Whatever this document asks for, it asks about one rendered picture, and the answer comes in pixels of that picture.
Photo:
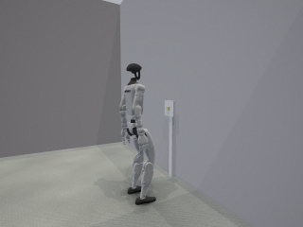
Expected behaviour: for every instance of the left robot upper arm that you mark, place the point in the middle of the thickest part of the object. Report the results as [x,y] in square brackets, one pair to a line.
[122,105]

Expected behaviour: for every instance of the right robot upper arm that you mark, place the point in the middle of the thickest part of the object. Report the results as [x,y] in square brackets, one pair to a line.
[139,91]

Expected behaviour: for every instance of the robot right shin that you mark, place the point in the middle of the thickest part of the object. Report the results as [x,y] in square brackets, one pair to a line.
[146,179]

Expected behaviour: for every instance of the right robot hand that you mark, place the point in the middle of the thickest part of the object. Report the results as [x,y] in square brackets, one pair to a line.
[143,140]

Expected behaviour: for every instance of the humanoid robot torso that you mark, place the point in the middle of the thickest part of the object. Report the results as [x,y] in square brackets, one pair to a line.
[129,100]

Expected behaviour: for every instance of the right robot forearm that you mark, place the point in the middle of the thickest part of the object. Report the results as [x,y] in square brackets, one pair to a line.
[138,120]

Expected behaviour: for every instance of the left robot hand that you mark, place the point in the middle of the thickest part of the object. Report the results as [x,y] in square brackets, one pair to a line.
[123,134]

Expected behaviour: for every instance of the panel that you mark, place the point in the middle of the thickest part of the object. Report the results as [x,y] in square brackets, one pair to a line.
[172,136]

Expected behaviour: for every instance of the left robot forearm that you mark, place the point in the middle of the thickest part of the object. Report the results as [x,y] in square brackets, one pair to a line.
[123,116]

